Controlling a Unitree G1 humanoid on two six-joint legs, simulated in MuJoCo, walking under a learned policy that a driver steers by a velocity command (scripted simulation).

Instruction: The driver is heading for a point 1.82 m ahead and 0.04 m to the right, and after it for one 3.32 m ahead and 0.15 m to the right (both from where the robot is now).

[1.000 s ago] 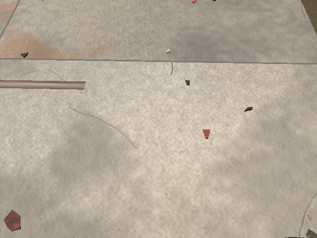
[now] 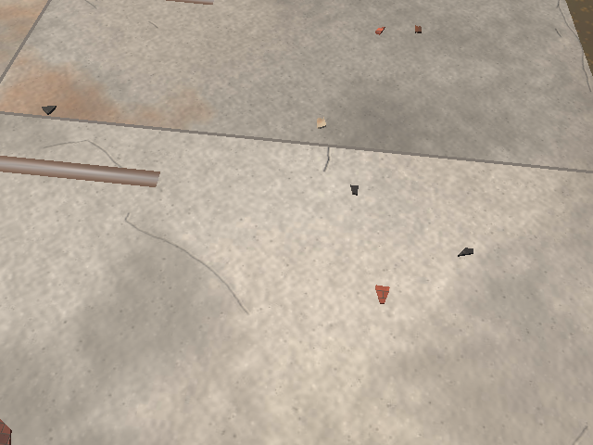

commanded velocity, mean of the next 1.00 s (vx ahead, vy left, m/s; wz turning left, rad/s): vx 0.34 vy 0.00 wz -0.01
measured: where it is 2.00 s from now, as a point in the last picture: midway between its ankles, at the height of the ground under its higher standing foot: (311, 261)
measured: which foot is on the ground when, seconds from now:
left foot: down 0.00-0.20, up 0.22-0.68, down 0.70-1.00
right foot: up 0.00-0.18, down 0.20-0.72, up 0.74-1.00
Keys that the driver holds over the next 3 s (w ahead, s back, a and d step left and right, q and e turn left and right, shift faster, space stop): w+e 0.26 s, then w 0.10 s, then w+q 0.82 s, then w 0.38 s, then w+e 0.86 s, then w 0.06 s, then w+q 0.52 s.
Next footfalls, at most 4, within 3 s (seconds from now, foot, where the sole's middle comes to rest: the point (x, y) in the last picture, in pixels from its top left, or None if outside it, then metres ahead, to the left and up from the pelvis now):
0.20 right None -0.07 -0.14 -0.78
0.70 left None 0.33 0.01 -0.78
1.16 right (390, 368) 0.61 -0.22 -0.78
1.66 left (260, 287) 0.81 0.10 -0.78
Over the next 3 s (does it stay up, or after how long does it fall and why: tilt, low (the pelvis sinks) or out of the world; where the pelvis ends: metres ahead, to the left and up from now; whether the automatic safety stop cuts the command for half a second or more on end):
stays up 1.42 -0.03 0.01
